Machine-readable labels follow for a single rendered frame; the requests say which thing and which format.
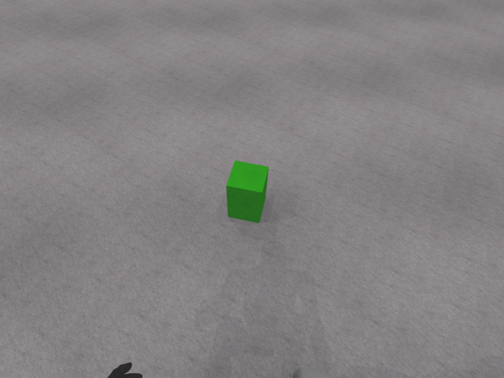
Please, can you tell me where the left robot hand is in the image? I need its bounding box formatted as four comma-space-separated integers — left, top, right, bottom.
108, 362, 143, 378

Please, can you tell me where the carton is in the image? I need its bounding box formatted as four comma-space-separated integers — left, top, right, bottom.
226, 161, 269, 223

